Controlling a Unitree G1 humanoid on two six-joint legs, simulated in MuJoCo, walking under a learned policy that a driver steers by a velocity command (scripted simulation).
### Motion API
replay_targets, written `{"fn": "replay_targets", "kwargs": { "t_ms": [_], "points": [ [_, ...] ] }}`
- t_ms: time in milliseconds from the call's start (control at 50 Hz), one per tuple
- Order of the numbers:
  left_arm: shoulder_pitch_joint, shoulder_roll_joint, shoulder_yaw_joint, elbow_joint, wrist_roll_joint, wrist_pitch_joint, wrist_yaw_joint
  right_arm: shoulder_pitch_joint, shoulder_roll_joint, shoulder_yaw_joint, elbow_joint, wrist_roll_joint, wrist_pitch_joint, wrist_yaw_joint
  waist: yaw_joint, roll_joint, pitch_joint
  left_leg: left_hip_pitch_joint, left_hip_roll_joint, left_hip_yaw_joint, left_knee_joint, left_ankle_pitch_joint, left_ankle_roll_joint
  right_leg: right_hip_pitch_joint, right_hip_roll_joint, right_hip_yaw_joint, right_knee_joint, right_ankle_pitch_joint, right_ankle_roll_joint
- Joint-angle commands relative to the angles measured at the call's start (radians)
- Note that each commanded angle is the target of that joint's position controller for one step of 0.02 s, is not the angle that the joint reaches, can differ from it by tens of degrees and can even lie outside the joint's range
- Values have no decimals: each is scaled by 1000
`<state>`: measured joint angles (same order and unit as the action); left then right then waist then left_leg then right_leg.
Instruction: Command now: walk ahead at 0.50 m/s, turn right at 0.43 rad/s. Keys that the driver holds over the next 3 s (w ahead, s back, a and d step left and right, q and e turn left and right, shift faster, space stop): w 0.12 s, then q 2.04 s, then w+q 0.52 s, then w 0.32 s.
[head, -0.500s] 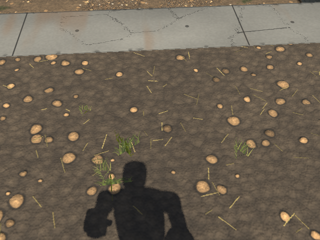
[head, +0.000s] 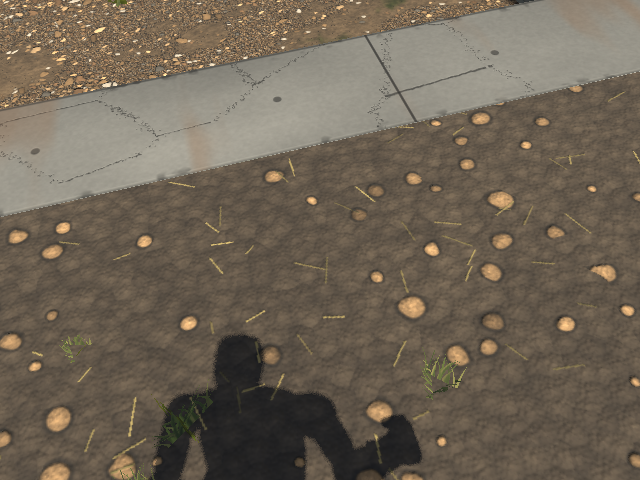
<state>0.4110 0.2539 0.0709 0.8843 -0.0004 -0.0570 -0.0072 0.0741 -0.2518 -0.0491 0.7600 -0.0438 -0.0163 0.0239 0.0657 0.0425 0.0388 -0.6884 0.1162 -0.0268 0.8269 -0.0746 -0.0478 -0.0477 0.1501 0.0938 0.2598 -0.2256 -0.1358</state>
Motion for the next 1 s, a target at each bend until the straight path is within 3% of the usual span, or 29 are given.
{"fn": "replay_targets", "kwargs": {
  "t_ms": [20,80,120,160,180,200,220,240,260,280,300,320,420,520,580,640,700,720,740,760,780,800,820,860,880,940,1000],
  "points": [
    [74,131,23,-33,3,-15,9,-114,-58,-3,-94,4,-17,7,17,-99,8,-40,-40,41,-99,79,15,65,-265,178,-35,457,-87],
    [110,132,16,-18,13,-17,20,-180,-58,6,-125,11,-30,14,38,-109,26,0,-68,61,-197,75,49,120,-289,183,-13,532,-78],
    [85,153,17,-18,18,-20,26,-144,-74,3,-125,14,-38,13,6,-121,29,99,-88,60,-262,29,85,126,-309,182,14,612,-56],
    [50,168,17,-13,21,-24,28,32,-106,-11,-65,12,-52,-4,-66,-129,-35,313,-160,96,-313,-27,126,133,-276,127,184,938,-9],
    [30,171,16,-10,17,-27,25,175,-115,-17,-21,10,-65,-17,-140,-110,-103,480,-156,97,-392,87,149,106,-233,82,360,957,16],
    [35,136,6,-31,8,-34,25,323,-162,-27,11,-7,-77,-29,-184,-59,-218,736,-1,-43,-344,284,186,-56,-185,59,596,667,37],
    [214,41,-9,-17,-46,-26,26,384,-271,-57,23,-16,-73,-25,-126,218,-388,1040,325,-481,-302,740,404,-362,4,-35,1027,-144,105],
    [185,127,3,-5,2,-22,33,362,-206,-46,29,42,-57,-9,-111,95,-398,967,302,-593,-385,868,417,-411,-6,17,1114,-286,102],
    [88,116,1,-23,18,-19,31,246,-149,-30,15,54,-58,-4,-75,28,-247,839,250,-433,-400,837,391,-455,-72,22,1097,-216,110],
    [10,107,-7,-40,31,-18,27,187,-91,-15,8,49,-58,-2,-75,-20,-160,745,191,-343,-429,793,358,-481,-106,1,1040,-186,113],
    [-40,104,-7,-57,36,-8,21,174,-80,-9,12,48,-58,-6,-67,-14,-109,676,141,-283,-463,762,330,-487,-132,-11,999,-169,116],
    [-44,99,-8,-69,44,8,15,177,-84,-9,26,52,-54,-10,-45,9,-95,609,100,-244,-489,733,308,-449,-145,-19,949,-151,125],
    [-65,65,-21,-92,34,50,18,203,-157,-32,35,37,-40,-11,-17,34,-137,485,48,-188,-504,710,305,-388,-138,-59,800,-128,169],
    [-209,80,-23,-137,29,79,29,236,-172,-48,17,32,3,-17,-61,62,-112,426,21,-282,-544,181,274,-411,-147,-49,674,-77,176],
    [-270,80,-27,-159,22,79,35,248,-179,-58,5,26,25,-20,-89,79,-74,425,16,-357,-546,-32,271,-415,-133,-39,587,-104,176],
    [-274,80,-33,-173,7,66,47,244,-184,-67,-7,19,41,-20,-99,96,-68,449,18,-424,-503,19,266,-364,-105,-36,476,-163,162],
    [-175,78,-35,-160,-3,43,60,187,-179,-68,-27,29,54,-21,-43,96,-71,424,-21,-465,-435,81,203,-191,-87,-36,184,-92,132],
    [-142,110,-27,-155,6,33,68,176,-155,-62,-38,38,54,-24,-33,53,-75,367,-65,-440,-380,-20,153,-96,-153,17,52,-41,117],
    [-167,186,-15,-174,23,30,77,239,-72,-42,-48,44,51,-24,-86,-154,-94,286,-171,-282,-187,-318,94,-21,-396,236,-50,-44,60],
    [-243,256,1,-198,30,41,69,239,-110,-54,-63,40,51,-34,-101,-291,-39,135,-303,-73,-2,-531,64,-95,-552,428,-53,202,-64],
    [-215,198,-6,-196,25,45,61,238,-180,-70,-47,12,54,-35,-97,-165,-55,165,-214,-75,171,-515,50,-113,-550,355,-7,344,-113],
    [-246,137,-23,-204,16,45,56,243,-179,-75,-29,15,58,-28,-116,-114,-49,180,-202,-74,234,-463,45,-129,-487,250,16,399,-97],
    [-276,115,-30,-213,18,47,53,256,-168,-74,-17,18,67,-23,-130,-112,-38,185,-194,-60,289,-413,32,-134,-422,147,30,435,-66],
    [-274,118,-28,-223,24,48,57,252,-156,-69,-17,21,83,-4,-119,-184,-56,156,-189,-33,354,-358,7,-85,-363,41,56,523,-46],
    [-250,121,-25,-220,26,49,56,229,-153,-66,-26,27,87,3,-104,-186,-60,146,-186,-23,348,-345,-3,-63,-358,17,63,539,-47],
    [-177,142,-12,-203,25,50,54,154,-140,-55,-58,32,96,14,-57,-190,-68,112,-168,-10,265,-343,-22,28,-390,8,74,527,-69],
    [-152,163,0,-195,27,50,48,114,-127,-45,-80,32,102,21,-39,-200,-71,150,-144,12,154,-366,-17,43,-422,-8,79,487,-80]
  ]
}}
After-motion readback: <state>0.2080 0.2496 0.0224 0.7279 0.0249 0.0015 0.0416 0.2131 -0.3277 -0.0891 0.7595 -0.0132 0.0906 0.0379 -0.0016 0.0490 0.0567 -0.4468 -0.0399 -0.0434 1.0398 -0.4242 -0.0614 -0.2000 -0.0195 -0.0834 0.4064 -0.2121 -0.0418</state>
